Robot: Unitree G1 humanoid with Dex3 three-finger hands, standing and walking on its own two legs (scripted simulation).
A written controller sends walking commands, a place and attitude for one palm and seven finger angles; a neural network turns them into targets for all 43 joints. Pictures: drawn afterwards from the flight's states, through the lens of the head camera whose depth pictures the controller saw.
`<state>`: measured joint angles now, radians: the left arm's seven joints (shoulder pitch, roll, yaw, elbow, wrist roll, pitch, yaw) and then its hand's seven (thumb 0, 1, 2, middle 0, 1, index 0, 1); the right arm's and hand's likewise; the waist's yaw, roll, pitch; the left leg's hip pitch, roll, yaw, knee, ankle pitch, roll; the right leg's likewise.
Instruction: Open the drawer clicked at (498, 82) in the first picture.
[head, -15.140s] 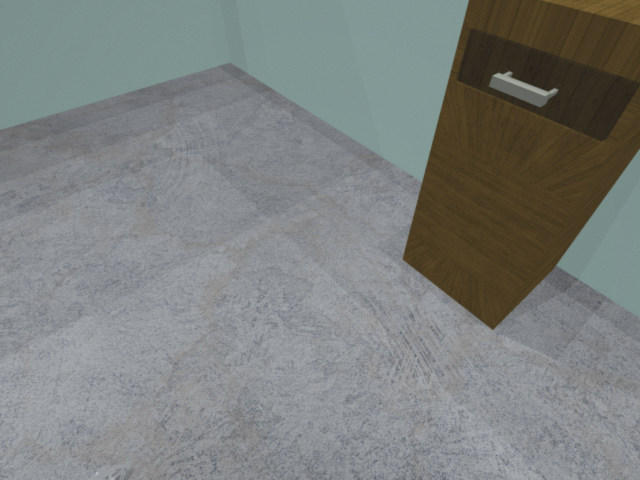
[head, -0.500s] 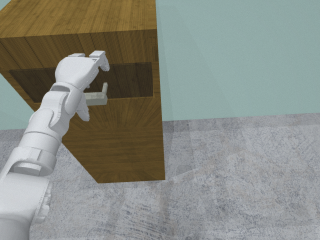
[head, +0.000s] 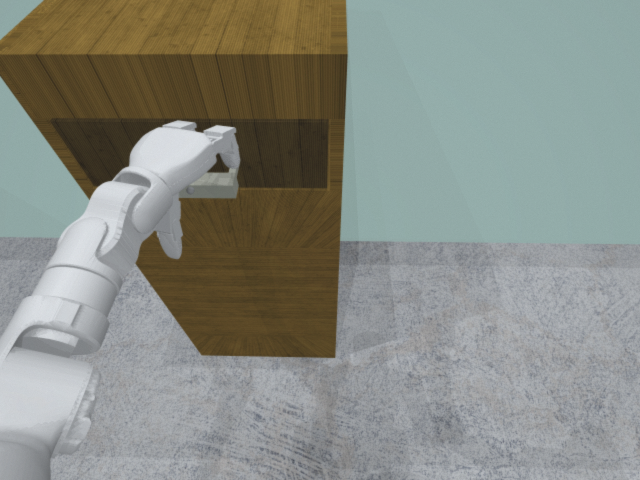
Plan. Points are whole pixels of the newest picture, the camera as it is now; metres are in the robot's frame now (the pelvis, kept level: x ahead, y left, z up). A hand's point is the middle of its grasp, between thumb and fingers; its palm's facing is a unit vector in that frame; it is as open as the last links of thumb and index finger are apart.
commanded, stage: move the hooked fingers above the handle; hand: left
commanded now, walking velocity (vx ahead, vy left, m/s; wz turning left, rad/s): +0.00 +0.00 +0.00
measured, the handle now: (194, 173) +0.51 +0.22 +0.08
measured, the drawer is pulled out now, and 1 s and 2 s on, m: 0.00 0.00 0.00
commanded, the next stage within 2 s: lower the fingers behind the handle in 1.02 s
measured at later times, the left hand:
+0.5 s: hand (115, 172) +0.44 +0.28 +0.14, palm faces -0.10 +0.03 -0.99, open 13.7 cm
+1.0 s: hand (190, 148) +0.47 +0.19 +0.16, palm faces +0.09 -0.04 -1.00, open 13.7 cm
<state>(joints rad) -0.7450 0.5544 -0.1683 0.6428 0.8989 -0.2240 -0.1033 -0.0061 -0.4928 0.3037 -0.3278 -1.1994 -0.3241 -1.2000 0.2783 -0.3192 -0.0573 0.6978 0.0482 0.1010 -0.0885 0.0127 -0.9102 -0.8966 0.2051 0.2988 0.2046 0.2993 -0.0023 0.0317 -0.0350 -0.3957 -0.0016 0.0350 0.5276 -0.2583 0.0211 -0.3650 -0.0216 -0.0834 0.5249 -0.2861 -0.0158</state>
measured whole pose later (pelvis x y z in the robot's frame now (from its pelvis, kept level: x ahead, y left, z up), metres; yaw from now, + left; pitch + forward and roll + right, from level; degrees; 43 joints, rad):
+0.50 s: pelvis +0.00 -0.01 +0.01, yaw -3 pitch +6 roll +1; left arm -0.77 0.66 -0.02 0.90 0.99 0.01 -0.05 0.00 -0.49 0.30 -0.35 -1.21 -0.34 -1.22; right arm 0.24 -0.25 0.02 0.67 0.08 0.13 -0.10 0.01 -0.91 -0.90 0.21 0.30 0.21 0.30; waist -0.02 0.06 -0.05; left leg -0.33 0.02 0.09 0.45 -0.23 0.01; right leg -0.34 0.00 -0.03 0.48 -0.25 -0.02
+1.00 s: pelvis +0.00 +0.01 +0.00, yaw -5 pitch +7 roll +1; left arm -0.77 0.52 -0.07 0.74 0.93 -0.02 0.09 0.00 -0.49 0.30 -0.47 -1.28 -0.34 -1.22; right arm 0.19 -0.23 0.04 0.72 0.07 0.17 -0.06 0.01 -0.91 -0.90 0.20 0.30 0.20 0.30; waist -0.02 0.09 -0.04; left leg -0.34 0.01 0.12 0.45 -0.23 0.03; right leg -0.35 -0.01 0.00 0.48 -0.25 0.00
